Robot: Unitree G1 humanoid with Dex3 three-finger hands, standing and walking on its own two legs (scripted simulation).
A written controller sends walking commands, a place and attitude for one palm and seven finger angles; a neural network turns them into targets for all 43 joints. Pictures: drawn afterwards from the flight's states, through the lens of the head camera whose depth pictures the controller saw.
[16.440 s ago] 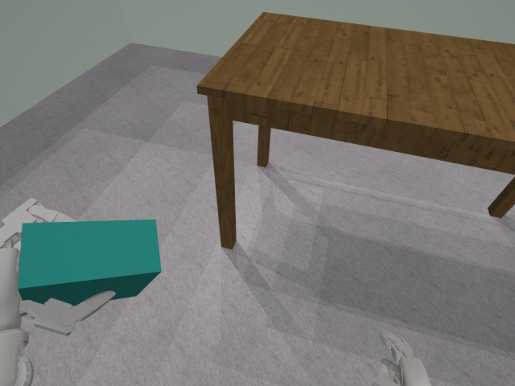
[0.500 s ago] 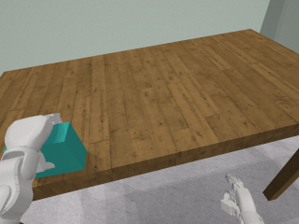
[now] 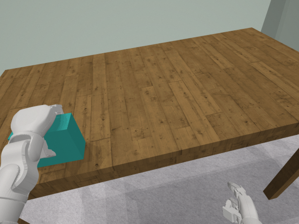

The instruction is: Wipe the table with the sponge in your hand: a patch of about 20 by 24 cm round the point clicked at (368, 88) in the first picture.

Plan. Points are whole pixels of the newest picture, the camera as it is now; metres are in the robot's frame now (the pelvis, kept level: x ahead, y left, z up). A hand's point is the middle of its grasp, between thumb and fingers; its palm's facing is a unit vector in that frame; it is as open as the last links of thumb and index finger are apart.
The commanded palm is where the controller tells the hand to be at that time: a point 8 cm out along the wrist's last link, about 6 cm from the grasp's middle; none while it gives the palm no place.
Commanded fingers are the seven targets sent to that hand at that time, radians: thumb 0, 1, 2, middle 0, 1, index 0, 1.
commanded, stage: wipe forward along the first lane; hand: left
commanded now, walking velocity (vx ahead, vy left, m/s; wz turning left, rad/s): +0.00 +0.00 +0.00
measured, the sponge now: (55, 146) +0.26 +0.31 +0.09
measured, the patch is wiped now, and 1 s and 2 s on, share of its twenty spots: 0.30 0.45 0.80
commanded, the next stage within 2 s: slide across to the middle lane in 1.16 s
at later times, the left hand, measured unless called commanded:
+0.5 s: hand (52, 119) +0.32 +0.33 +0.14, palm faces -0.04 +0.01 -1.00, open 10.2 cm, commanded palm +0.31 +0.33 +0.16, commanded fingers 0.00 0.10 1.30 -1.20 -1.60 -1.20 -1.60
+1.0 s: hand (56, 106) +0.37 +0.35 +0.14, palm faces -0.10 +0.02 -1.00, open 10.2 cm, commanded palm +0.36 +0.35 +0.16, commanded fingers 0.00 0.10 1.30 -1.20 -1.60 -1.20 -1.60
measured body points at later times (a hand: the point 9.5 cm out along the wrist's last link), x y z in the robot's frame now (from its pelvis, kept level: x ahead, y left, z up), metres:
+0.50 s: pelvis -0.01 +0.00 +0.00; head -0.01 -0.04 +0.44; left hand +0.31 +0.33 +0.19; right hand +0.17 -0.24 -0.12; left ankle +0.04 +0.12 -0.74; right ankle +0.02 -0.08 -0.74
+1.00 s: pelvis +0.00 +0.00 -0.01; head +0.01 -0.03 +0.44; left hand +0.37 +0.35 +0.19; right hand +0.11 -0.27 -0.13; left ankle +0.04 +0.12 -0.74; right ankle +0.02 -0.08 -0.74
